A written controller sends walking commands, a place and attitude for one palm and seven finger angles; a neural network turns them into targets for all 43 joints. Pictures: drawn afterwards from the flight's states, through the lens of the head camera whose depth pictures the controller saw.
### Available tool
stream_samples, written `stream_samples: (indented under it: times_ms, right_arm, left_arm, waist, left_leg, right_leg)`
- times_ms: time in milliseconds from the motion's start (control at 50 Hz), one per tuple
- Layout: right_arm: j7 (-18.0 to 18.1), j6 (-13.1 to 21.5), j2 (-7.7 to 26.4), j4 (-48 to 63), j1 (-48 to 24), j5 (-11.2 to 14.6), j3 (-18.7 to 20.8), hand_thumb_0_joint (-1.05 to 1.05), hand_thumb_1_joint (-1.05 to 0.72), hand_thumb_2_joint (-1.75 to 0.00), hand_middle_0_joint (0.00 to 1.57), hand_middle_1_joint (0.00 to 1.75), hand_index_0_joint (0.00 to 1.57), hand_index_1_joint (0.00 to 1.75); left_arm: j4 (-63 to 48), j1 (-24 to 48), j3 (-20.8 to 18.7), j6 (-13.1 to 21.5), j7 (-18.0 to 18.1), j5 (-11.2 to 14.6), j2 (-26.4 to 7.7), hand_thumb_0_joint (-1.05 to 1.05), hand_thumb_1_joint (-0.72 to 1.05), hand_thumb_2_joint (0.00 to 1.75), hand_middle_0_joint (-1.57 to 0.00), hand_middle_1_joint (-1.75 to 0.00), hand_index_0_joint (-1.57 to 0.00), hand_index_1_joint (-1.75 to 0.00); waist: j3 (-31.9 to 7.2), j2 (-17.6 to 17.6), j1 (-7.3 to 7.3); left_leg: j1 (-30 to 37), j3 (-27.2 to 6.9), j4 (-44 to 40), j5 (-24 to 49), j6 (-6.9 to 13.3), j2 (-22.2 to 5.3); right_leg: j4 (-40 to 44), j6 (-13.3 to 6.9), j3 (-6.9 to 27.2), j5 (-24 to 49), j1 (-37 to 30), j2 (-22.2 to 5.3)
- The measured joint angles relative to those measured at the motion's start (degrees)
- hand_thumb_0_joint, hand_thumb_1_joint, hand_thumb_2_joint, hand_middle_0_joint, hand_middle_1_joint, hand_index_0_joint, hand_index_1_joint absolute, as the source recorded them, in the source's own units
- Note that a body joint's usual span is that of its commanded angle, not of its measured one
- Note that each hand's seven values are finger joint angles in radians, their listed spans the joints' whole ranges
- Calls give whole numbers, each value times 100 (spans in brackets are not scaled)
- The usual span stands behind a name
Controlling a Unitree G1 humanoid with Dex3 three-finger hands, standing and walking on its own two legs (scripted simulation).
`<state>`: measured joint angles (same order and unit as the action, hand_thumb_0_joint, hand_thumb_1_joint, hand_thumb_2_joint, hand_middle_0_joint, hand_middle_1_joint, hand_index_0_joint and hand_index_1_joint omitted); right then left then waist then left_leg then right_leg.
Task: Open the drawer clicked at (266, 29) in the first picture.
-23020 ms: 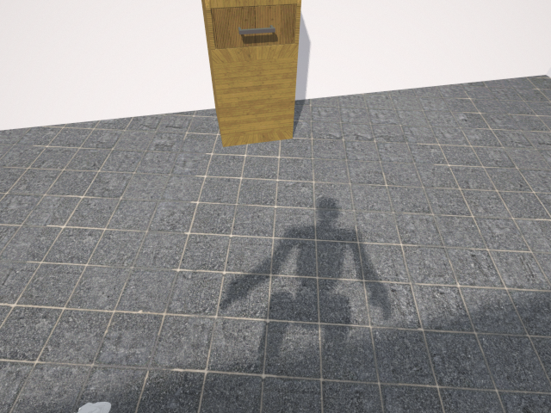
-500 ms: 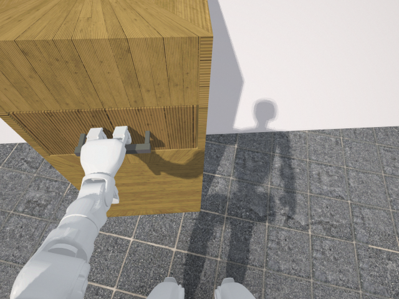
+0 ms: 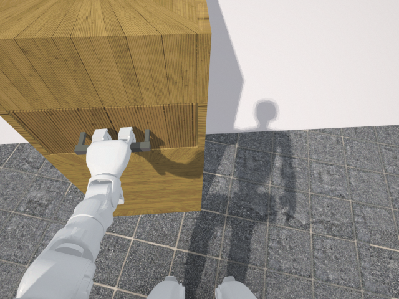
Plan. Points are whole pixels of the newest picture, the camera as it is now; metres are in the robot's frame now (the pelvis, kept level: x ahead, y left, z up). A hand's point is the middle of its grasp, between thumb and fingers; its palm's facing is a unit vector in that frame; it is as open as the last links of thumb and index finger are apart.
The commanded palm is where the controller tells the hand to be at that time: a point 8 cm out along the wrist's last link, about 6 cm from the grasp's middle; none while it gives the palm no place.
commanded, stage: lower the fingers behind the handle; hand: left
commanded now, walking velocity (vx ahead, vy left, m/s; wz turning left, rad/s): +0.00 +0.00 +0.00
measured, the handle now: (114, 141) +0.46 +0.20 -0.02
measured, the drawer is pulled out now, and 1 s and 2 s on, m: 0.00 0.00 0.12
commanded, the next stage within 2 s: close the thumb around the handle in 0.02 s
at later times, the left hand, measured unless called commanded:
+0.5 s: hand (117, 164) +0.42 +0.20 -0.05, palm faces -0.05 -0.03 -1.00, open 9.8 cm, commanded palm +0.39 +0.19 +0.01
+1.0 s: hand (116, 164) +0.42 +0.20 -0.05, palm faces -0.04 -0.03 -1.00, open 5.1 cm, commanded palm +0.38 +0.20 +0.01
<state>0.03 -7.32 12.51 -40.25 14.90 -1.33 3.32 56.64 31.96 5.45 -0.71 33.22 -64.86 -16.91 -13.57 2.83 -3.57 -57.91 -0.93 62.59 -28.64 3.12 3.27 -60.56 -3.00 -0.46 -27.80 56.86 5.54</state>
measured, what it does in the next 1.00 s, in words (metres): stands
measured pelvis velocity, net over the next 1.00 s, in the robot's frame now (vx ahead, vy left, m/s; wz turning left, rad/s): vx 0.01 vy -0.01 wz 0.00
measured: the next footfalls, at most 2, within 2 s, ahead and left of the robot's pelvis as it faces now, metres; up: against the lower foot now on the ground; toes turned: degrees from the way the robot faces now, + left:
none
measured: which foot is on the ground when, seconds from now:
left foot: down 0.00-1.00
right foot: down 0.00-1.00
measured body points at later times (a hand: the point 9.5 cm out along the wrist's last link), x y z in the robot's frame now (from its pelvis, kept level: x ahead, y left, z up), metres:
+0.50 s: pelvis +0.00 -0.01 +0.00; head +0.11 -0.01 +0.44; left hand +0.42 +0.19 +0.01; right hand +0.06 -0.27 -0.14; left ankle +0.00 +0.08 -0.66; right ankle +0.00 -0.09 -0.66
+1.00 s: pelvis +0.01 -0.01 +0.00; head +0.11 -0.01 +0.44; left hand +0.41 +0.20 +0.01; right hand +0.08 -0.27 -0.14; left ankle +0.00 +0.08 -0.66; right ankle +0.00 -0.09 -0.66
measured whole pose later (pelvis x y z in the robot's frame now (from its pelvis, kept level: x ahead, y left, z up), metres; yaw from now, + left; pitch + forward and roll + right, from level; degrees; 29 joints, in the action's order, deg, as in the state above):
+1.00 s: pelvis +0.01 -0.01 +0.00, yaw +0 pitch +25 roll -1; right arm 0.4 -7.2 12.8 -39.9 14.9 -1.1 3.5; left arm 55.8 31.5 4.6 -0.5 32.3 -64.5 -18.0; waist -13.6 2.7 -3.6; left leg -57.9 -0.9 62.3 -29.1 2.8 3.1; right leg -60.6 -3.4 -0.5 -28.3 57.1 5.7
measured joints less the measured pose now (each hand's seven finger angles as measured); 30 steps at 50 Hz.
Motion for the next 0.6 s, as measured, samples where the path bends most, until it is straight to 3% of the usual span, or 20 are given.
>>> stream_samples:
  times_ms: [180,280,600]
  right_arm:
    - [11,1,27,11,-10,1,2,0,-91,-90,20,30,20,30]
    - [37,16,29,-3,15,21,-15,0,-91,-90,20,30,20,30]
    - [52,40,41,-18,65,15,12,0,-91,-90,20,30,20,30]
  left_arm:
    - [47,44,-76,-63,48,-15,-19,0,-48,30,-31,-120,-32,-120]
    - [82,67,-66,-89,4,15,-73,0,-39,34,-32,-121,-33,-121]
    - [-22,24,-145,68,-98,36,-159,0,37,67,-37,-130,-38,-129]
  waist:
    - [8,-14,-34]
    - [30,-13,-41]
    - [7,-5,-34]
  left_leg:
    - [-48,19,26,-12,-22,-17]
    - [-35,10,-6,0,-36,-18]
    - [-75,-3,5,-35,-61,-29]
  right_leg:
    - [-56,-23,13,-13,70,16]
    - [-35,-37,6,-7,61,16]
    - [-53,-66,-7,-42,107,29]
